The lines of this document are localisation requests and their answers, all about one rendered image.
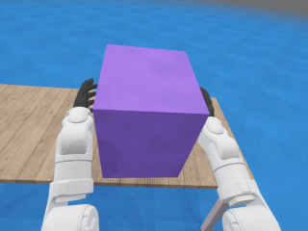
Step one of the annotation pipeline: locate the right robot hand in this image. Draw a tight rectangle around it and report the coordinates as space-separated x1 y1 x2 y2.
199 87 215 117

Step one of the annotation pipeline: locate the robot right upper arm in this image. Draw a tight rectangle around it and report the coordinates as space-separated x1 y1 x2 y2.
222 204 280 231

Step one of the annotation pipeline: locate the robot left upper arm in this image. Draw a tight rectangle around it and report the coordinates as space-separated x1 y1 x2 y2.
41 204 99 231

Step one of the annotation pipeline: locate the table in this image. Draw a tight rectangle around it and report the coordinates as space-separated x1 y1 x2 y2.
0 84 259 231

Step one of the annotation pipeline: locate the left robot forearm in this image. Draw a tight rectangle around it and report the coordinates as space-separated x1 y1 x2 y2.
40 107 94 231

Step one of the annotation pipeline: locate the carton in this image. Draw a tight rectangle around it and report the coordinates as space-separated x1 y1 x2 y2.
92 44 210 178

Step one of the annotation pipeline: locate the right robot forearm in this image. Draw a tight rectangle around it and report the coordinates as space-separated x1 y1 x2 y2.
197 116 281 231

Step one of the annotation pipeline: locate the left robot hand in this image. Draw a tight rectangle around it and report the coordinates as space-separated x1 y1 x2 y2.
73 78 98 113

